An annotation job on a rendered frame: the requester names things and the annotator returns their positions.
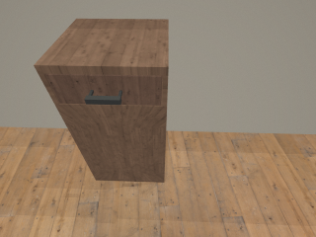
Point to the handle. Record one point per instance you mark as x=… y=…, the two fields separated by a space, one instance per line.
x=103 y=100

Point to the drawer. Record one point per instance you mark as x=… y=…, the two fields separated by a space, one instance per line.
x=139 y=90

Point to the cabinet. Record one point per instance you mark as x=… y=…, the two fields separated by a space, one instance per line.
x=124 y=143

